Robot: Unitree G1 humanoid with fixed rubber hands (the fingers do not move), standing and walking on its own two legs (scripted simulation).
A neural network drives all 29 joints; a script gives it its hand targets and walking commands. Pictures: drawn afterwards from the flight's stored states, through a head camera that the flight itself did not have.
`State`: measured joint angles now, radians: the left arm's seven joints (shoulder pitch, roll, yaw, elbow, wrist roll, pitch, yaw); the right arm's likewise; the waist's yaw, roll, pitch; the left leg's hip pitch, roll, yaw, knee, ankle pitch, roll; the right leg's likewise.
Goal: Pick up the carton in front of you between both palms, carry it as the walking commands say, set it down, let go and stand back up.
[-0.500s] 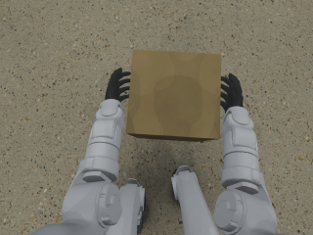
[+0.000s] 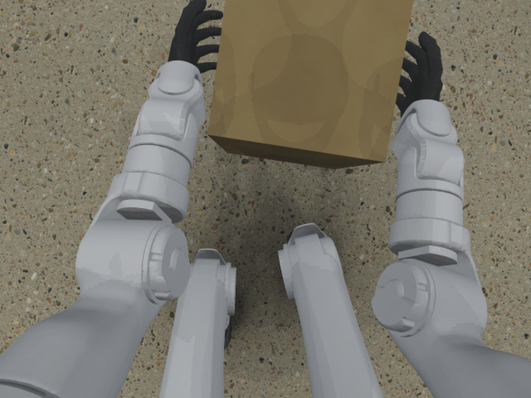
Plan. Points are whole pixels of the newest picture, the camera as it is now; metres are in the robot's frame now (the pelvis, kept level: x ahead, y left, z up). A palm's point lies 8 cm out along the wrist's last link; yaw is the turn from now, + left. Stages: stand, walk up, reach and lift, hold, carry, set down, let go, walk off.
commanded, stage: set down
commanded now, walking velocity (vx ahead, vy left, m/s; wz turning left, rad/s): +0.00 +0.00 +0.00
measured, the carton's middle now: (297, 91) +0.51 -0.13 -0.19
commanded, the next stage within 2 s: none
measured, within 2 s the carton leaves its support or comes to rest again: rests again in 0.96 s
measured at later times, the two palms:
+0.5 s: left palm (218, 76) +0.58 -0.02 -0.25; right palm (392, 111) +0.46 -0.29 -0.25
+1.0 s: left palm (213, 86) +0.57 +0.00 -0.28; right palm (379, 122) +0.45 -0.28 -0.28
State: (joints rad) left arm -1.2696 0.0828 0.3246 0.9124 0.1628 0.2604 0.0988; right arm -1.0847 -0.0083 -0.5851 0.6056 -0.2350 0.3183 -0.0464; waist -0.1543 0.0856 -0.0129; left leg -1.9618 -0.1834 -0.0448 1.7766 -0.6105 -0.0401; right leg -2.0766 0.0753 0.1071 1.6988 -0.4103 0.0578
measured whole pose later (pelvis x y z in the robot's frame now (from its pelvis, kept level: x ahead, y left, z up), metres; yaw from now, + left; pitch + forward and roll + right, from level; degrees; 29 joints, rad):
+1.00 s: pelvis -0.01 +0.01 -0.10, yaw +1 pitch +41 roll -3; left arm -1.67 0.27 -0.04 1.19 -0.03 0.24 0.15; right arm -1.35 -0.15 -0.63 0.83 -0.16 0.25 0.01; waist -0.24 0.08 0.37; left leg -2.20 -0.23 -0.04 2.15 -0.66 -0.02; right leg -2.25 -0.02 0.03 2.03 -0.49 0.06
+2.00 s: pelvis -0.02 +0.00 -0.12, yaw -2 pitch +35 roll -3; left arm -1.71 0.46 -0.21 1.05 -0.18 0.20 0.08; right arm -1.46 -0.34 -0.45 1.03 0.16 0.08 -0.07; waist -0.22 0.01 0.51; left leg -2.18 -0.09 -0.04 2.24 -0.67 -0.02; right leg -2.26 -0.07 -0.07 2.09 -0.45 -0.04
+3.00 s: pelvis +0.02 +0.00 +0.12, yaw -2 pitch +46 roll +1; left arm -1.40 0.36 0.11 1.04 0.04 0.30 0.01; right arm -1.09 -0.20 -0.47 0.74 0.04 0.25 -0.02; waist -0.24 0.08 -0.02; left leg -1.65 -0.09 -0.04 1.32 -0.47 0.00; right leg -1.74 0.01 0.02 1.22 -0.30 0.00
